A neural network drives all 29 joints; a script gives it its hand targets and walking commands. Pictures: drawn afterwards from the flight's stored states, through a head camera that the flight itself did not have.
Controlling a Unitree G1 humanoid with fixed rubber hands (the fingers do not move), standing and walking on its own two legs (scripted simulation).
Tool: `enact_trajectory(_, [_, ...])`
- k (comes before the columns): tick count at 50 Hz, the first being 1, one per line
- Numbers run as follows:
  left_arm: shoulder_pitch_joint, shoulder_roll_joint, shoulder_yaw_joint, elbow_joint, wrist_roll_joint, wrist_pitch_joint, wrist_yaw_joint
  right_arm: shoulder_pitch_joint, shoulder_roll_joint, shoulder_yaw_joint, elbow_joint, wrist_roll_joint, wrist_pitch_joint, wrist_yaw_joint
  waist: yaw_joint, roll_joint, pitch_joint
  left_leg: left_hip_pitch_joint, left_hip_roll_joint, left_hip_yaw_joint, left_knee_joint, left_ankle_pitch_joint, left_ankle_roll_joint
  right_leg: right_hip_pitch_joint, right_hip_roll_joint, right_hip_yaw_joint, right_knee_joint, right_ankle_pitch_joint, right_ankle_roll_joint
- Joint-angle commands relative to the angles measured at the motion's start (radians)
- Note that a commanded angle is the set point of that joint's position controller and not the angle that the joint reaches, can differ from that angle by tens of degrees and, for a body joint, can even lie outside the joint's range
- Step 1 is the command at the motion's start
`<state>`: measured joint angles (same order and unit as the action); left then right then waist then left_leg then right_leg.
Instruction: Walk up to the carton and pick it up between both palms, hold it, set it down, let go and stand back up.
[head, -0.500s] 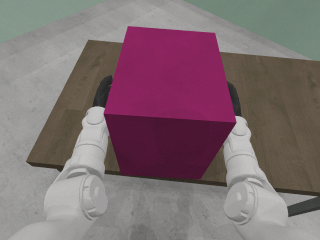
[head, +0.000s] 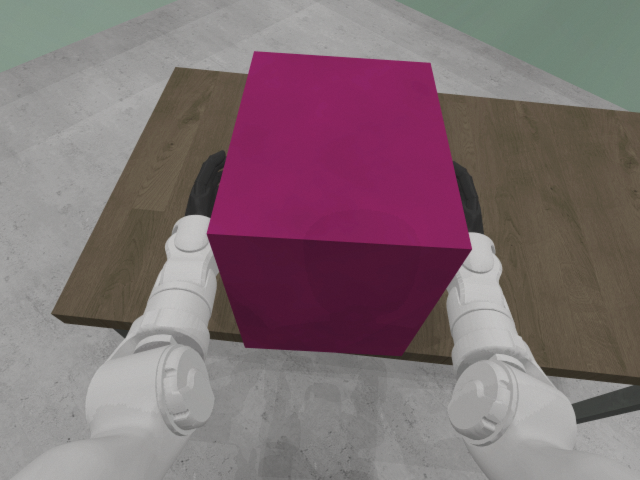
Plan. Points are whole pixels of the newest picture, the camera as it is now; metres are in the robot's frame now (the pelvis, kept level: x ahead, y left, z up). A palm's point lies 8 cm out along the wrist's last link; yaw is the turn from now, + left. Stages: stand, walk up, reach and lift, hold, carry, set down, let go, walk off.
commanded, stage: set down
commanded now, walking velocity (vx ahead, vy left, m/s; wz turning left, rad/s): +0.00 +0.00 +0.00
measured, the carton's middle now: (332, 213) +0.47 +0.00 +0.01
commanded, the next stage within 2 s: none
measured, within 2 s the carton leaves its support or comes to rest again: neither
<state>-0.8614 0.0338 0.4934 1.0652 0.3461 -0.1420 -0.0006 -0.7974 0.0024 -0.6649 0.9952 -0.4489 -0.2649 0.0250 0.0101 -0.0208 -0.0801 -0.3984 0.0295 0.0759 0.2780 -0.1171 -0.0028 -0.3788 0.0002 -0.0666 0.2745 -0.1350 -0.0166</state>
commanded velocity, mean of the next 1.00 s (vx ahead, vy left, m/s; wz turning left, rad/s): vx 0.00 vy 0.00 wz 0.00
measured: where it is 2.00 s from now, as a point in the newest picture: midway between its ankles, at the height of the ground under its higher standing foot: outside the picture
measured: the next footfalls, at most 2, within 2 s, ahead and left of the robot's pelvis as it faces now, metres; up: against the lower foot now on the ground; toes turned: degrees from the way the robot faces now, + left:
none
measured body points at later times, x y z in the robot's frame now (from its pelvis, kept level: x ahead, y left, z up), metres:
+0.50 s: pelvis +0.00 +0.00 +0.00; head +0.09 +0.01 +0.44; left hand +0.45 +0.17 +0.05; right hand +0.44 -0.17 +0.05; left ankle -0.01 +0.12 -0.75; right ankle -0.02 -0.10 -0.75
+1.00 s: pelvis +0.01 +0.01 +0.00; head +0.09 +0.02 +0.44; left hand +0.44 +0.17 +0.04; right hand +0.43 -0.17 +0.05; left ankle -0.01 +0.12 -0.75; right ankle -0.02 -0.10 -0.75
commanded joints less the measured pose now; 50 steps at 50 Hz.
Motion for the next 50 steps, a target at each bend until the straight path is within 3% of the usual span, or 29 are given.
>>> enact_trajectory(1, [-0.537, -0.448, -0.179, -0.076, 0.014, -0.066, -0.062, -0.469, 0.496, 0.249, 0.001, -0.040, -0.038, 0.106, -0.001, 0.003, -0.575, 0.245, -0.005, 0.037, 0.050, 0.337, -0.015, 0.274, -0.005, -0.028, 0.056, 0.381, 0.057])
enact_trajectory(13, [-0.478, -0.459, -0.167, -0.079, 0.040, -0.064, -0.062, -0.427, 0.488, 0.246, 0.011, -0.046, -0.042, 0.106, -0.004, 0.012, -0.539, 0.278, -0.001, 0.032, 0.060, 0.378, -0.020, 0.231, -0.001, -0.035, 0.045, 0.361, 0.053])
enact_trajectory(25, [-0.415, -0.450, -0.148, -0.070, 0.063, -0.069, -0.071, -0.386, 0.488, 0.255, 0.005, -0.051, -0.043, 0.105, -0.001, -0.009, -0.496, 0.230, -0.007, 0.033, 0.052, 0.344, -0.001, 0.250, -0.007, -0.025, 0.048, 0.364, 0.060])
enact_trajectory(26, [-0.340, -0.444, -0.128, -0.036, 0.073, -0.068, -0.074, -0.333, 0.522, 0.308, 0.015, -0.031, -0.044, 0.104, 0.020, -0.028, -0.432, 0.210, -0.016, 0.047, 0.052, 0.284, 0.024, 0.335, -0.017, 0.005, 0.055, 0.419, 0.057])
enact_trajectory(28, [-0.348, -0.431, -0.130, -0.040, 0.065, -0.075, -0.079, -0.343, 0.510, 0.312, 0.001, -0.024, -0.051, 0.099, 0.018, -0.035, -0.432, 0.108, -0.018, 0.040, 0.010, 0.214, 0.036, 0.393, -0.023, 0.005, 0.079, 0.434, 0.068])
enact_trajectory(35, [-0.322, -0.438, -0.141, -0.055, 0.073, -0.070, -0.065, -0.321, 0.486, 0.299, 0.006, -0.017, -0.050, 0.108, 0.020, -0.009, -0.412, 0.217, -0.002, 0.027, 0.042, 0.277, 0.019, 0.252, -0.005, -0.016, 0.041, 0.310, 0.047])
enact_trajectory(50, [-0.299, -0.386, -0.125, -0.055, 0.073, -0.070, -0.055, -0.307, 0.412, 0.277, 0.009, -0.022, -0.039, 0.110, 0.027, -0.003, -0.405, 0.255, -0.001, 0.031, 0.067, 0.319, 0.012, 0.222, 0.001, -0.011, 0.043, 0.299, 0.046])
